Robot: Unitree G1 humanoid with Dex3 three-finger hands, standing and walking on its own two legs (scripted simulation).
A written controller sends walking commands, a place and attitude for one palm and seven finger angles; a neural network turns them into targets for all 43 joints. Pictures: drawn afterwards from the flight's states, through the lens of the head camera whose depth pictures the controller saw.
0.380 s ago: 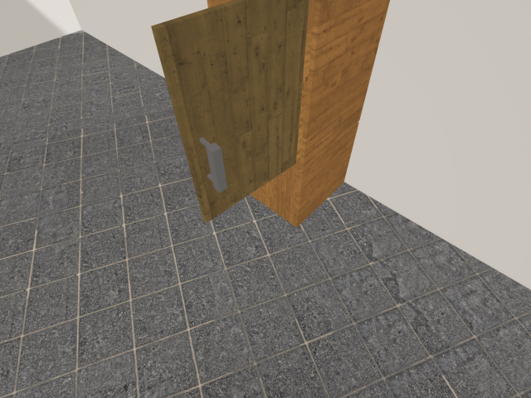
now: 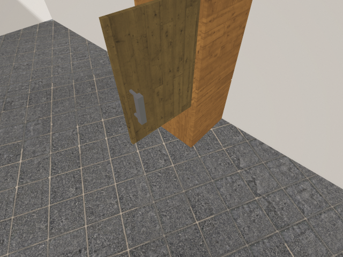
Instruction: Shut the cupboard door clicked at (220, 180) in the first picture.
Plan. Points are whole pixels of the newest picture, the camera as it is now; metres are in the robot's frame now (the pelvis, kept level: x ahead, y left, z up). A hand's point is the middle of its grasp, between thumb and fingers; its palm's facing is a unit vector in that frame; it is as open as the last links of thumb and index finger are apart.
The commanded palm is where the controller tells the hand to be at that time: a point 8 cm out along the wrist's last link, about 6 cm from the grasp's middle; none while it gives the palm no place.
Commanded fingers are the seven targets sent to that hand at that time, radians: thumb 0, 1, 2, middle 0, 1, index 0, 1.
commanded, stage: look at it before walking up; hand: left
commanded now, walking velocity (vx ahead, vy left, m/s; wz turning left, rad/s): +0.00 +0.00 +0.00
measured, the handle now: (137, 106) +0.67 +0.18 -0.11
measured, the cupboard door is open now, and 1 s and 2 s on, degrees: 85 85 85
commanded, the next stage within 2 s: walk around to get in front in 0.46 s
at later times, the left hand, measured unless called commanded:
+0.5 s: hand out of the picture +0.07 +0.24 -0.16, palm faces -0.02 -0.94 -0.33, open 7.4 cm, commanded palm none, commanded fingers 0.00 0.90 0.90 -0.20 -0.30 -0.20 -0.30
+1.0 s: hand out of the picture +0.08 +0.19 -0.18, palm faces -0.15 -0.95 -0.27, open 7.4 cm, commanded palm none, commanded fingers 0.00 0.90 0.90 -0.20 -0.30 -0.20 -0.30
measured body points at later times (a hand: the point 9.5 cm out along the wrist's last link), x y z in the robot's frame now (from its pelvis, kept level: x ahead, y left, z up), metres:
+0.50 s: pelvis +0.00 +0.01 +0.00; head +0.02 +0.00 +0.45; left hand +0.07 +0.29 -0.14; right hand +0.06 -0.28 -0.15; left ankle -0.01 +0.13 -0.75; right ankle -0.03 -0.07 -0.75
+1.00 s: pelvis -0.01 -0.01 -0.03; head +0.03 -0.04 +0.42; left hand +0.09 +0.24 -0.16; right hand -0.01 -0.26 -0.19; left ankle -0.01 +0.13 -0.75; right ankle -0.03 -0.10 -0.75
